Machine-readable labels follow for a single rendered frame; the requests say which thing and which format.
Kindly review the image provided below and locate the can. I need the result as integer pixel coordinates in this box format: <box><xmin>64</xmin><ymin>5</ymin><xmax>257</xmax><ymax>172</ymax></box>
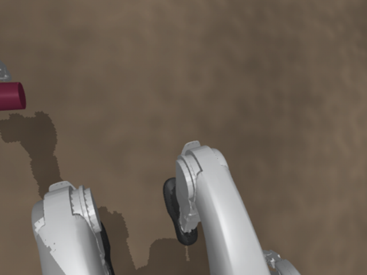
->
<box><xmin>0</xmin><ymin>82</ymin><xmax>26</xmax><ymax>111</ymax></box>

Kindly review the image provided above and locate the right robot hand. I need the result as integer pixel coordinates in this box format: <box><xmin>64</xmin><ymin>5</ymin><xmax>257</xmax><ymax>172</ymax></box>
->
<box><xmin>262</xmin><ymin>250</ymin><xmax>301</xmax><ymax>275</ymax></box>

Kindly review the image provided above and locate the right robot foot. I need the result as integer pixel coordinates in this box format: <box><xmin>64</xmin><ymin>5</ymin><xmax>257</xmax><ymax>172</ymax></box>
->
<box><xmin>163</xmin><ymin>178</ymin><xmax>198</xmax><ymax>246</ymax></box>

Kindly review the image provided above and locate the left robot hand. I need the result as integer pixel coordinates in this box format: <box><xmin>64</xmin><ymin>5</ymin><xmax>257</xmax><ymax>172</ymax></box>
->
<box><xmin>0</xmin><ymin>60</ymin><xmax>12</xmax><ymax>81</ymax></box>

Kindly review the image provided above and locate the left robot foot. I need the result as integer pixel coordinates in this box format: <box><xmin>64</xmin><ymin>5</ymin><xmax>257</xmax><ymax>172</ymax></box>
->
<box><xmin>100</xmin><ymin>221</ymin><xmax>115</xmax><ymax>275</ymax></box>

